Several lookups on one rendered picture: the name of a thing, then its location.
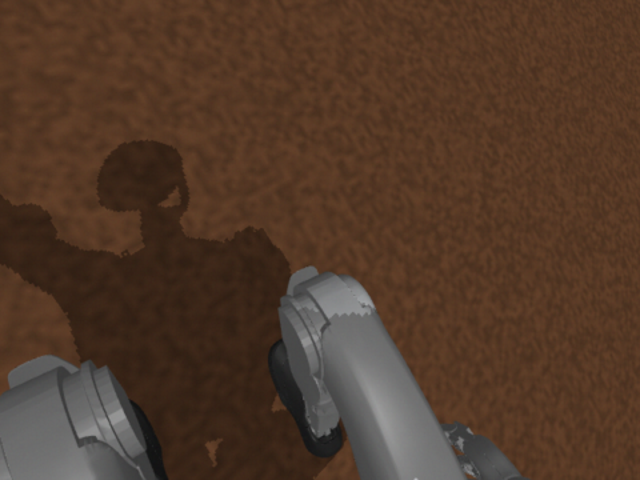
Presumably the right robot hand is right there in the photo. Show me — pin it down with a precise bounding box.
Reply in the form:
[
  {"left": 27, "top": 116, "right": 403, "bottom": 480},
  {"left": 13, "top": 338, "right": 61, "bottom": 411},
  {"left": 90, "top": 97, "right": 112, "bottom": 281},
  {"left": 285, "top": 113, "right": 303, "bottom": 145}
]
[{"left": 440, "top": 421, "right": 522, "bottom": 480}]

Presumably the right robot foot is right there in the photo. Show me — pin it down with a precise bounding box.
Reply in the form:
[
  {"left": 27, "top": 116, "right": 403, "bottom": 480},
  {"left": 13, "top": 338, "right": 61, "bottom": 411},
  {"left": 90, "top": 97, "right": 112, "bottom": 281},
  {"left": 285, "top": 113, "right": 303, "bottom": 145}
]
[{"left": 268, "top": 339, "right": 342, "bottom": 458}]

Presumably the left robot foot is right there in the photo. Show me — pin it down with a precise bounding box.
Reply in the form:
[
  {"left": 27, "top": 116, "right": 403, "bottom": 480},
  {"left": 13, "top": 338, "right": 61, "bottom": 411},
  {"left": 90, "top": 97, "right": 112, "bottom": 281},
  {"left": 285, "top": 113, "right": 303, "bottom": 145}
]
[{"left": 129, "top": 399, "right": 169, "bottom": 480}]

